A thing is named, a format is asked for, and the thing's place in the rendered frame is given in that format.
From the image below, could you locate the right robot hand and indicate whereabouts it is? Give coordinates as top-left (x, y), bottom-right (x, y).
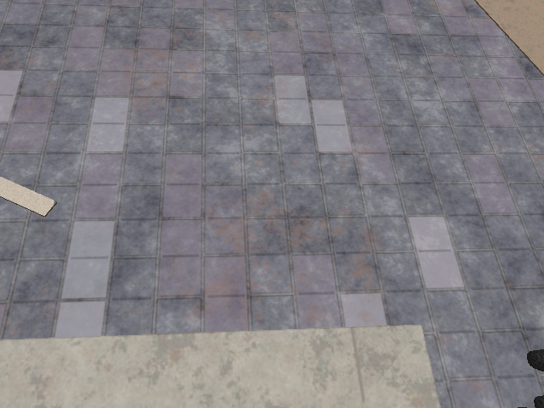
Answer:
top-left (518, 349), bottom-right (544, 408)

